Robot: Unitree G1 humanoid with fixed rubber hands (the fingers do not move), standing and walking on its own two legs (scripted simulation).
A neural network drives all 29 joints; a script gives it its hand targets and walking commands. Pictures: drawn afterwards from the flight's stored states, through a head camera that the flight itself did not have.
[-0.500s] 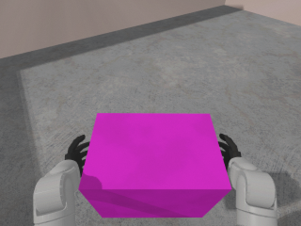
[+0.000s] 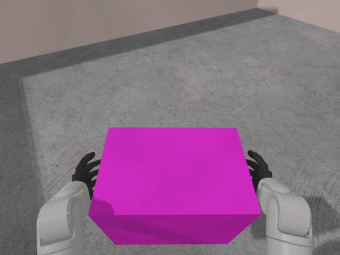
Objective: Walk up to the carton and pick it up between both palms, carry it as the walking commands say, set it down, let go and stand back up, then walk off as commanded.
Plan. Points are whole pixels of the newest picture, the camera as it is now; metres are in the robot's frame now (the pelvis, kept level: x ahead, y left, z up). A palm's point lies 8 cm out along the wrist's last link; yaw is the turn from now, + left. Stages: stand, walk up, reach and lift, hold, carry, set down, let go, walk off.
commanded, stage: carry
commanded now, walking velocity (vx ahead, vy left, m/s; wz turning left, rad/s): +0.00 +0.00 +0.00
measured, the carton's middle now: (172, 189) +0.27 +0.00 +0.02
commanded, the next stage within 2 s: none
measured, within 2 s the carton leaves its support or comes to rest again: neither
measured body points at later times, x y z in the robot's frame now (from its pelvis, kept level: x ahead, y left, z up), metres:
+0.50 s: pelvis -0.01 -0.02 -0.01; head -0.03 -0.03 +0.43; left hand +0.26 +0.15 +0.07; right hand +0.24 -0.23 +0.05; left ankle -0.05 +0.13 -0.73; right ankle +0.07 -0.12 -0.73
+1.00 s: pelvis -0.05 -0.07 +0.01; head -0.03 -0.07 +0.46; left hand +0.28 -0.05 +0.08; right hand +0.08 -0.38 +0.08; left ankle -0.02 +0.06 -0.73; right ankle -0.07 -0.16 -0.67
